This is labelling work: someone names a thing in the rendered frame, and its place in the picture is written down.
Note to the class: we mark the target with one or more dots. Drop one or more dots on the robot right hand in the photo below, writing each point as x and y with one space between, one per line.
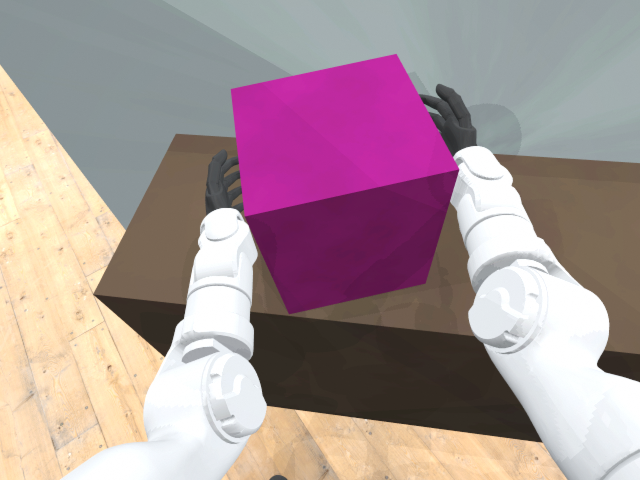
454 124

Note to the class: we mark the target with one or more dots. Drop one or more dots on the carton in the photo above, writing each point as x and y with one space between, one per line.
346 181

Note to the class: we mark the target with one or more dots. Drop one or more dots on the pedestal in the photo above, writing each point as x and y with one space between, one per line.
407 356

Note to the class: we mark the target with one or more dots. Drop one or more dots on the robot right forearm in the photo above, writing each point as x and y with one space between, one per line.
495 227

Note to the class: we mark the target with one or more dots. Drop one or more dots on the robot left hand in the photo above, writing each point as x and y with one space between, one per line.
216 196

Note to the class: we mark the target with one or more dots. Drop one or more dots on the left robot upper arm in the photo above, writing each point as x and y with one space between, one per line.
198 418

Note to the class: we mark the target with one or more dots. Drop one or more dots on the robot left forearm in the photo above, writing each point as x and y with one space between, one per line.
217 315

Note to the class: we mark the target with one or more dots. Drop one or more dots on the right robot upper arm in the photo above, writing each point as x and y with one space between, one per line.
545 337

